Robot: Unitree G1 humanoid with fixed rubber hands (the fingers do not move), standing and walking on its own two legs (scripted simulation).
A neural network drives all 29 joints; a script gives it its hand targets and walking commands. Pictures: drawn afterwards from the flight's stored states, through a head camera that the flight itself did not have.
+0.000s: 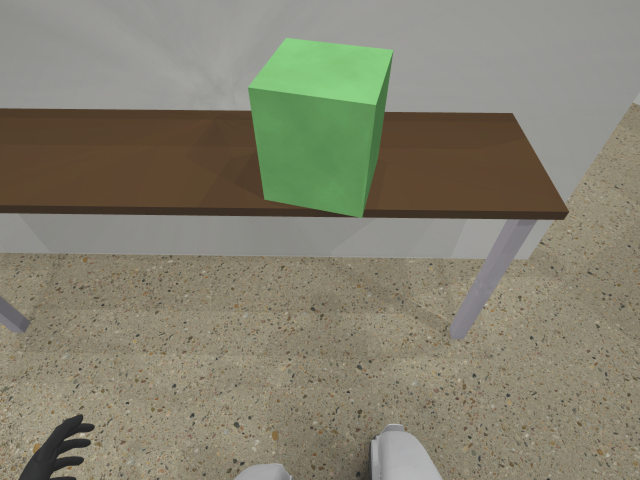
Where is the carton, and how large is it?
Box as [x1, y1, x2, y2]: [248, 38, 392, 217]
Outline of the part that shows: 286,38 248,87 264,199 361,217 378,154 392,50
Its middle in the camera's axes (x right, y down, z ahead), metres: +0.01 -0.21 +0.77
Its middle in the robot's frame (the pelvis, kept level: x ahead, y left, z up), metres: +0.72 -0.01 +0.03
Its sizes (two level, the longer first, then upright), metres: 0.210 0.200 0.250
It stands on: a table, 0.64 m high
